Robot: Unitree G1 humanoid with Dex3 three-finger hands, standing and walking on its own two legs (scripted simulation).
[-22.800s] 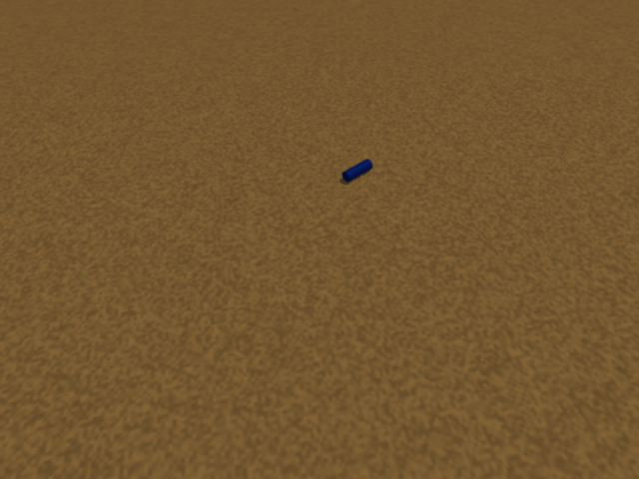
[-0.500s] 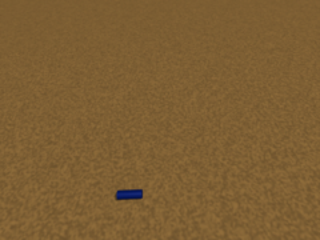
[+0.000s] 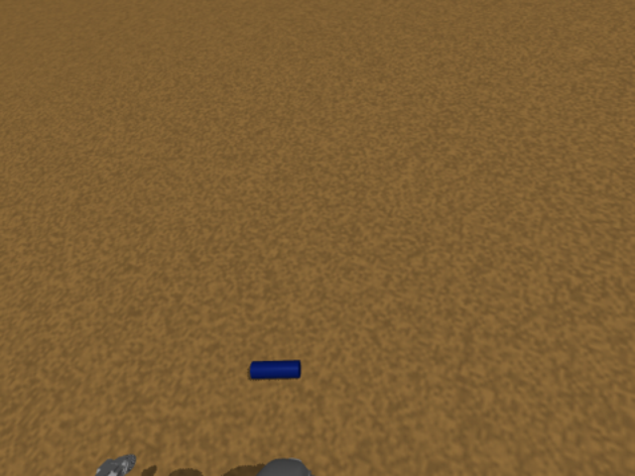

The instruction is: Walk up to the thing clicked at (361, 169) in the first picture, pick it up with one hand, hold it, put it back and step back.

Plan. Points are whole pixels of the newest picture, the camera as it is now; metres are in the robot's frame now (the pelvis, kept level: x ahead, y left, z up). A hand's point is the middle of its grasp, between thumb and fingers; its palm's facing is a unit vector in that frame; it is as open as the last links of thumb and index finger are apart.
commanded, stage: walk up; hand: left
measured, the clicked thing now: (275, 369) +0.51 +0.24 -0.74
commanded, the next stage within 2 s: stand in 0.32 s
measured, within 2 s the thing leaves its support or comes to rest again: neither
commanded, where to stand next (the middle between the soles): +0.08 +0.02 m, yaw -2 degrees
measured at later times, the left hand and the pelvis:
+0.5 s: hand out of the picture +0.05 +0.30 -0.15, palm faces +0.00 -0.95 -0.32, open 7.4 cm; pelvis +0.00 +0.04 +0.01, yaw +1 degrees
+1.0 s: hand out of the picture +0.07 +0.29 -0.14, palm faces -0.04 -0.94 -0.35, open 7.4 cm; pelvis +0.00 +0.03 +0.01, yaw +1 degrees
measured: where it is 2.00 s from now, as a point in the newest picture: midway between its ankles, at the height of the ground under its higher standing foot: outside the picture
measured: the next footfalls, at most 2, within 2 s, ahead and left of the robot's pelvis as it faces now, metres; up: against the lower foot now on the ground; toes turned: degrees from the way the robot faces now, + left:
left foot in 0.12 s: +0.05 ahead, +0.16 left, +0.00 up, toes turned +0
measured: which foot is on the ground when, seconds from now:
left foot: up 0.00-0.10, down 0.12-1.00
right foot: down 0.00-1.00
